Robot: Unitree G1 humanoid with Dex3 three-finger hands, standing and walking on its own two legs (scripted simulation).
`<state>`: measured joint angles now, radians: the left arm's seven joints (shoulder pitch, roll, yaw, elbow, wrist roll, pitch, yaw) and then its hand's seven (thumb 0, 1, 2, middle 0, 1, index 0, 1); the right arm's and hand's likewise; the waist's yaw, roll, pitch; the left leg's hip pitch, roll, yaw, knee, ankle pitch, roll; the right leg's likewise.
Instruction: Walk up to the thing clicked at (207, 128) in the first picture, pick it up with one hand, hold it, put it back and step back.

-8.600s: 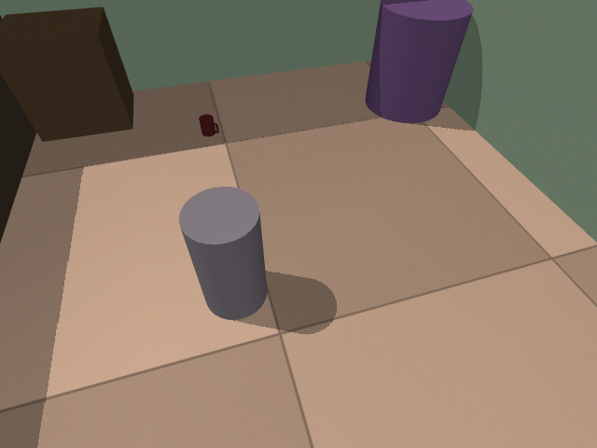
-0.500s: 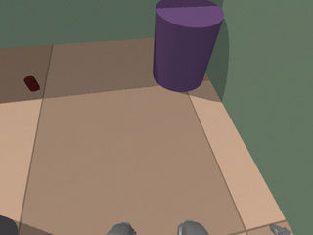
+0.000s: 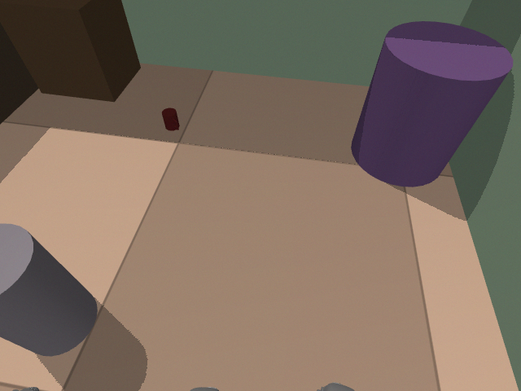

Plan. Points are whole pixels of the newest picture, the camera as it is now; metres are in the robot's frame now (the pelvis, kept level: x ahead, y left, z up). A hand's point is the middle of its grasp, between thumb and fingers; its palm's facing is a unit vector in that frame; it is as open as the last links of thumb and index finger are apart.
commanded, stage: walk up
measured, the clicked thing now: (172, 120) +1.52 +0.57 -0.69
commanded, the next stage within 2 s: stand in 1.04 s
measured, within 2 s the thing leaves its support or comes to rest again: neither
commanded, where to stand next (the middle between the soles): +0.08 +0.01 m, yaw +12 degrees
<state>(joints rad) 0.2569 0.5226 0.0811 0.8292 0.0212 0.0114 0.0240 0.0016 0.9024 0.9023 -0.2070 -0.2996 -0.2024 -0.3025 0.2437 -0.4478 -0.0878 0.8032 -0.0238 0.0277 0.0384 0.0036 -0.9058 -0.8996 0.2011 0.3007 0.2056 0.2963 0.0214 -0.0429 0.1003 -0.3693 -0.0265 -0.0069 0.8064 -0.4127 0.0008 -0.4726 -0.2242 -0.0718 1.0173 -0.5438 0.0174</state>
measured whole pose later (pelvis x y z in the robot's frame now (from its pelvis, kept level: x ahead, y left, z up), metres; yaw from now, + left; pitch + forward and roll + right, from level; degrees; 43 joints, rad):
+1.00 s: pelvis +0.00 +0.01 +0.04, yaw +14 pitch -3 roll +0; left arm 0.08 0.37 -0.01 1.10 0.00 -0.01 -0.02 0.00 0.90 0.90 -0.21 -0.30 -0.20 -0.30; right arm 0.05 -0.35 0.01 1.10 0.00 -0.03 0.00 0.00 -0.90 -0.90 0.20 0.30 0.21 0.30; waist 0.02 -0.02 0.05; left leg -0.22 -0.03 -0.06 0.48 -0.22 0.01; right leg -0.18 -0.06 -0.07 0.46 -0.23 0.03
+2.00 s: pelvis +0.02 -0.01 +0.05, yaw +12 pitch -2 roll +0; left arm 0.09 0.35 0.00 1.14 0.01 -0.01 -0.01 0.00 0.90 0.90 -0.21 -0.30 -0.20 -0.30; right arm 0.09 -0.35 0.00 1.15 -0.01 -0.01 0.00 0.00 -0.91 -0.90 0.20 0.30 0.21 0.30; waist 0.00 0.00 0.05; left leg -0.14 0.02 -0.04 0.34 -0.16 -0.03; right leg -0.13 -0.02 -0.06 0.35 -0.18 0.00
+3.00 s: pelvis +0.03 -0.01 +0.05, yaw +12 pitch -2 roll +0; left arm 0.10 0.35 0.01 1.14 0.01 -0.01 -0.01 0.00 0.91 0.90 -0.21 -0.30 -0.20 -0.30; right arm 0.10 -0.36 0.01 1.14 -0.01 -0.01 0.00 0.00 -0.91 -0.90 0.20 0.30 0.21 0.30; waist 0.00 0.00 0.04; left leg -0.11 0.02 -0.04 0.31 -0.17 -0.03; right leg -0.10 -0.02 -0.05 0.33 -0.19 0.00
